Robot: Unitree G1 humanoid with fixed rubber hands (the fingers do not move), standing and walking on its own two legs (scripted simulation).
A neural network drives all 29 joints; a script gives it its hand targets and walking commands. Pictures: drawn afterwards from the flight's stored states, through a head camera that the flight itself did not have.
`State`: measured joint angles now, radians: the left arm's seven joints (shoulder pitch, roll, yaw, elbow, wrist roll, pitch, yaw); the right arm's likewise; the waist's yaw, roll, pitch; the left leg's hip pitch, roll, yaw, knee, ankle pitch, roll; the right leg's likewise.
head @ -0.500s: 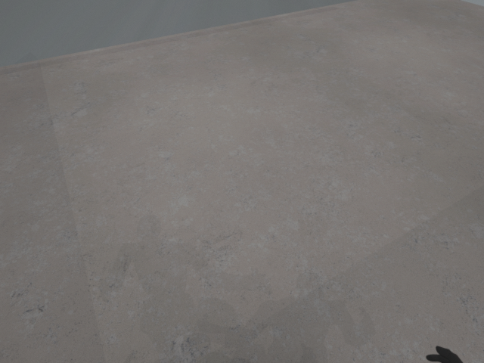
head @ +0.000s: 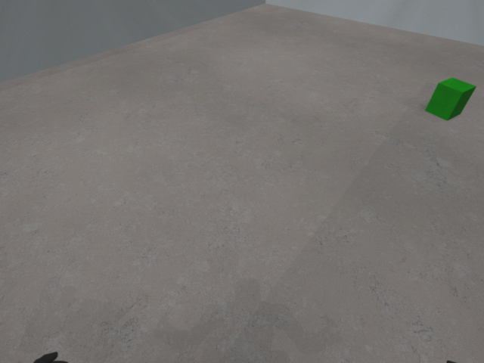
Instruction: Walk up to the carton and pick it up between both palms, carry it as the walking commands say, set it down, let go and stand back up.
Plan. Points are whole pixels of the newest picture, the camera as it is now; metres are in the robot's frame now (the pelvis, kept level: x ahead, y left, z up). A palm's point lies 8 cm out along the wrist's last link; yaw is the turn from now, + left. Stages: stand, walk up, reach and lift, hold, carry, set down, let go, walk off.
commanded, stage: walk up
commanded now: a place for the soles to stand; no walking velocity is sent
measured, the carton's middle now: (449, 98) +2.42 -1.61 -0.65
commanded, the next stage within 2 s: none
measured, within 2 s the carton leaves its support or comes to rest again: neither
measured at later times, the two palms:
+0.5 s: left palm (215, 177) +0.62 +0.12 -0.05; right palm out of the picture +0.06 -0.38 -0.04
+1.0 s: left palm (220, 159) +0.77 +0.12 -0.11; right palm (474, 194) +0.61 -0.56 -0.05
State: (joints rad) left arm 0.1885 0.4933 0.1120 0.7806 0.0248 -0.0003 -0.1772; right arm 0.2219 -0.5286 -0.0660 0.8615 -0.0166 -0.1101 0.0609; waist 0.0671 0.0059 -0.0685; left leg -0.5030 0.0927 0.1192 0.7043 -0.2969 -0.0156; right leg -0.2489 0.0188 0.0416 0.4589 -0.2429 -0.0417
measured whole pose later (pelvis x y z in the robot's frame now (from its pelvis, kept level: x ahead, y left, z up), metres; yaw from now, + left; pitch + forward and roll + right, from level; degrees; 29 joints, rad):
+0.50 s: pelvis +0.25 -0.05 +0.00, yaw -19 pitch +1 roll -1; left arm -0.19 0.50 0.06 0.84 0.00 0.01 -0.18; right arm 0.45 -0.52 -0.09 0.99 -0.02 -0.11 0.03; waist -0.13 -0.08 -0.01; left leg 0.15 0.15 0.40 0.20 -0.32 -0.10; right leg -0.54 -0.06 -0.09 0.56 -0.03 -0.01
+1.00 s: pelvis +0.59 -0.18 -0.02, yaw -28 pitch +1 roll +0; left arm 0.33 0.52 0.08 0.87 0.01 -0.07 -0.08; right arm 0.10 -0.49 -0.09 0.77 0.00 -0.14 0.05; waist 0.08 -0.03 0.02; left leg -0.46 0.06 0.14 0.62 -0.16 0.06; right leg -0.29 0.03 0.05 1.05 -0.40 -0.05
